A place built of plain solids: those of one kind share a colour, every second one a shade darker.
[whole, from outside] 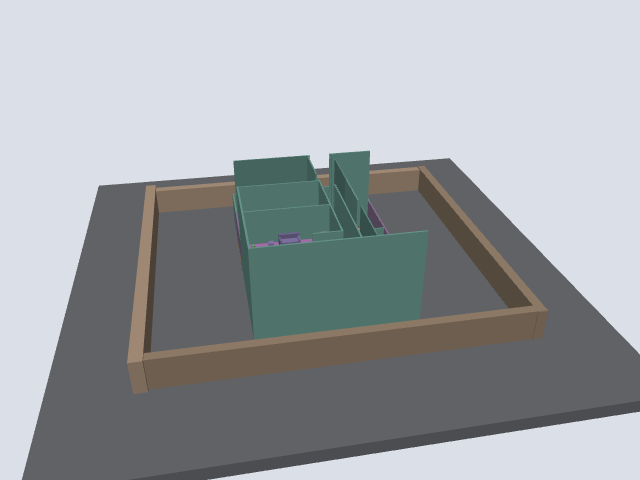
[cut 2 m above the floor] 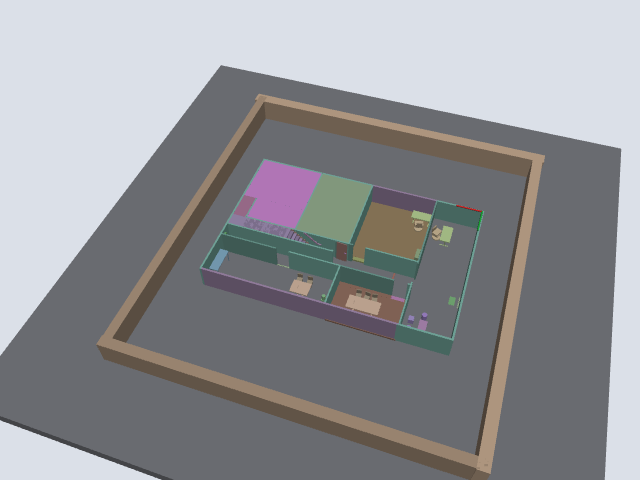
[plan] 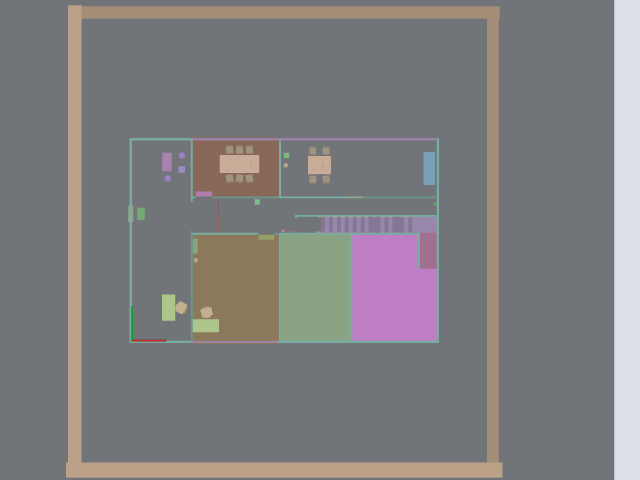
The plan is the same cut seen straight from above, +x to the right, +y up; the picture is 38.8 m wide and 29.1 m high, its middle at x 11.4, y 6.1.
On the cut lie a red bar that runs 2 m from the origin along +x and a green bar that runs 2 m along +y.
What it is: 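An office floor, with one long steep straight back stair to a room a storey up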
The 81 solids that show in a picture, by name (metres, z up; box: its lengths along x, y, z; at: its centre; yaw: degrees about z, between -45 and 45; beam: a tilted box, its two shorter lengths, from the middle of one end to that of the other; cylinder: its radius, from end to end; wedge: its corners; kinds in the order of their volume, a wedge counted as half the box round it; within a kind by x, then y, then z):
{
 "ring_hedge_1": {"box": [0.83, 28.54, 2.39], "at": [-3.47, 6.07, 1.15]},
 "ring_hedge_2": {"box": [26.47, 0.94, 2.65], "at": [9.23, -7.85, 1.27]},
 "ring_hedge_3": {"box": [26.12, 0.77, 2.49], "at": [9.23, 19.89, 1.19]},
 "ring_hedge_4": {"box": [0.71, 28.32, 2.52], "at": [21.89, 6.07, 1.21]},
 "split_lounge_level_1": {"box": [3.99, 2.06, 4.97], "at": [15.35, 5.39, 2.44]},
 "split_lounge_level_2": {"box": [5.12, 4.37, 4.97], "at": [15.91, 2.17, 2.44]},
 "closed_between_1": {"box": [4.23, 6.44, 4.97], "at": [11.13, 3.21, 2.44]},
 "wall_1": {"box": [0.15, 12.43, 2.81], "at": [-0.07, 6.07, 1.35]},
 "wall_2": {"box": [3.92, 0.15, 2.81], "at": [1.81, -0.07, 1.35]},
 "wall_3": {"box": [3.92, 0.15, 2.81], "at": [1.81, 12.21, 1.35]},
 "wall_4": {"box": [0.12, 6.66, 7.73], "at": [3.62, 3.33, 3.81]},
 "wall_5": {"box": [0.12, 3.71, 7.73], "at": [3.62, 10.28, 3.81]},
 "wall_6": {"box": [0.25, 0.12, 7.73], "at": [3.75, 8.68, 3.81]},
 "wall_7": {"box": [4.06, 0.12, 7.73], "at": [5.65, 6.48, 3.81]},
 "wall_8": {"box": [4.09, 0.12, 7.73], "at": [6.92, 8.68, 3.81]},
 "wall_9": {"box": [0.34, 0.12, 7.73], "at": [8.8, 6.48, 3.81]},
 "wall_10": {"box": [0.12, 6.48, 7.73], "at": [8.97, 3.24, 3.81]},
 "wall_11": {"box": [0.12, 3.45, 2.81], "at": [8.97, 10.41, 1.35]},
 "wall_12": {"box": [4.04, 0.12, 7.73], "at": [10.99, 8.68, 3.81]},
 "wall_13": {"box": [8.37, 0.12, 7.73], "at": [13.15, 6.48, 3.81]},
 "wall_14": {"box": [0.12, 6.48, 7.73], "at": [13.3, 3.24, 3.81]},
 "wall_15": {"box": [9.8, 0.15, 7.73], "at": [13.72, -0.07, 3.81]},
 "wall_16": {"box": [8.59, 0.12, 7.73], "at": [14.18, 7.56, 3.81]},
 "wall_17": {"box": [4.46, 0.12, 7.73], "at": [16.24, 8.68, 3.81]},
 "wall_18": {"box": [0.12, 2.18, 7.73], "at": [17.4, 5.45, 3.81]},
 "wall_19": {"box": [0.15, 12.43, 7.73], "at": [18.55, 6.07, 3.81]},
 "split_steps_1": {"box": [0.72, 0.97, 0.26], "at": [11.82, 7.02, 0.08]},
 "split_steps_2": {"box": [0.72, 0.97, 0.46], "at": [12.06, 7.02, 0.18]},
 "split_steps_3": {"box": [0.72, 0.97, 0.67], "at": [12.3, 7.02, 0.28]},
 "split_steps_4": {"box": [0.72, 0.97, 0.87], "at": [12.54, 7.02, 0.39]},
 "split_steps_5": {"box": [0.72, 0.97, 1.07], "at": [12.79, 7.02, 0.49]},
 "split_steps_6": {"box": [0.72, 0.97, 1.28], "at": [13.03, 7.02, 0.59]},
 "split_steps_7": {"box": [0.72, 0.97, 1.49], "at": [13.27, 7.02, 0.69]},
 "split_steps_8": {"box": [0.72, 0.97, 1.69], "at": [13.51, 7.02, 0.8]},
 "split_steps_9": {"box": [0.72, 0.97, 1.9], "at": [13.74, 7.02, 0.9]},
 "split_steps_10": {"box": [0.72, 0.97, 2.1], "at": [13.98, 7.02, 1.0]},
 "split_steps_11": {"box": [0.72, 0.97, 2.31], "at": [14.22, 7.02, 1.1]},
 "split_steps_12": {"box": [0.72, 0.97, 2.51], "at": [14.46, 7.02, 1.21]},
 "split_steps_13": {"box": [0.72, 0.97, 2.71], "at": [14.71, 7.02, 1.31]},
 "split_steps_14": {"box": [0.72, 0.97, 3.33], "at": [15.43, 7.02, 1.61]},
 "split_steps_15": {"box": [0.72, 0.97, 3.54], "at": [15.66, 7.02, 1.72]},
 "split_steps_16": {"box": [0.72, 0.97, 3.74], "at": [15.9, 7.02, 1.82]},
 "split_steps_17": {"box": [0.72, 0.97, 3.94], "at": [16.14, 7.02, 1.92]},
 "split_steps_18": {"box": [0.72, 0.97, 4.36], "at": [16.62, 7.02, 2.13]},
 "split_steps_19": {"box": [0.72, 0.97, 4.56], "at": [16.86, 7.02, 2.23]},
 "split_steps_20": {"box": [0.54, 0.97, 4.76], "at": [17.02, 7.02, 2.33]},
 "split_steps_21": {"box": [1.49, 0.97, 4.97], "at": [17.73, 7.02, 2.44]},
 "split_upper_level_1": {"box": [1.02, 2.18, 4.97], "at": [17.96, 5.45, 2.44]},
 "glazing_1": {"box": [5.35, 0.15, 2.81], "at": [6.29, -0.07, 1.35]},
 "glazing_2": {"box": [5.35, 0.15, 2.81], "at": [6.29, 12.21, 1.35]},
 "glazing_3": {"box": [9.5, 0.15, 2.81], "at": [13.72, 12.21, 1.35]},
 "cell_level_1": {"box": [4.0, 0.3, 0.2], "at": [5.68, 6.27, 0.05]},
 "cell_level_2": {"box": [5.23, 6.32, 0.2], "at": [6.29, 2.96, 0.05]},
 "meet_level_1": {"box": [5.23, 3.29, 0.2], "at": [6.29, 10.69, 0.05]},
 "meet_level_2": {"box": [4.04, 0.3, 0.2], "at": [6.89, 8.89, 0.05]},
 "sofa_1": {"box": [0.24, 1.56, 0.83], "at": [13.61, 3.26, 5.29]},
 "sofa_2": {"box": [0.65, 1.24, 0.37], "at": [13.99, 3.26, 5.17]},
 "shelf_1": {"box": [0.3, 0.9, 1.95], "at": [3.84, 5.73, 1.07]},
 "meeting_table_1": {"box": [2.4, 1.1, 0.07], "at": [6.52, 10.71, 0.85]},
 "meeting_table_2": {"box": [1.4, 1.1, 0.07], "at": [11.37, 10.64, 0.7]},
 "desk_1": {"box": [0.8, 1.6, 0.07], "at": [2.22, 2.0, 0.69]},
 "desk_2": {"box": [1.6, 0.8, 0.07], "at": [4.48, 0.9, 0.84]},
 "task_chair_1": {"box": [0.48, 0.68, 0.26], "at": [2.99, 1.99, 0.58], "yaw": -24.1},
 "task_chair_2": {"box": [0.68, 0.48, 0.26], "at": [4.53, 1.72, 0.73], "yaw": 14.7},
 "shaft_door_leaf_1": {"box": [0.85, 0.044, 2.15], "at": [9.46, 6.65, 1.02], "yaw": -3.8},
 "bar_table_1": {"box": [0.7, 2.0, 0.06], "at": [18.02, 10.44, 1.05]},
 "ottoman_1": {"box": [0.4, 0.4, 0.47], "at": [3.02, 10.38, 0.18]},
 "side_chair_1": {"box": [0.42, 0.42, 0.04], "at": [5.92, 9.86, 0.58], "yaw": 10.1},
 "side_chair_2": {"box": [0.42, 0.42, 0.04], "at": [5.92, 11.56, 0.58], "yaw": 6.5},
 "side_chair_3": {"box": [0.42, 0.42, 0.04], "at": [6.52, 9.86, 0.58], "yaw": -8.9},
 "side_chair_4": {"box": [0.42, 0.42, 0.04], "at": [6.52, 11.56, 0.58], "yaw": -1.2},
 "side_chair_5": {"box": [0.42, 0.42, 0.04], "at": [7.12, 9.86, 0.58], "yaw": 9.8},
 "side_chair_6": {"box": [0.42, 0.42, 0.04], "at": [7.12, 11.56, 0.58], "yaw": 2.4},
 "side_chair_7": {"box": [0.42, 0.42, 0.04], "at": [10.97, 9.79, 0.43], "yaw": 3.2},
 "side_chair_8": {"box": [0.42, 0.42, 0.04], "at": [10.97, 11.49, 0.43], "yaw": -0.1},
 "side_chair_9": {"box": [0.42, 0.42, 0.04], "at": [11.77, 9.79, 0.43], "yaw": 6.0},
 "side_chair_10": {"box": [0.42, 0.42, 0.04], "at": [11.77, 11.49, 0.43], "yaw": 1.1},
 "meet_steps_1": {"box": [1.0, 0.3, 0.2], "at": [4.37, 8.89, 0.05]},
 "cell_steps_1": {"box": [0.95, 0.3, 0.2], "at": [8.15, 6.27, 0.05]},
 "coffee_table_1": {"box": [0.58, 1.12, 0.07], "at": [2.12, 10.83, 0.36]},
 "doormat_hold_1": {"box": [0.45, 0.75, 0.06], "at": [0.55, 7.68, -0.02]}
}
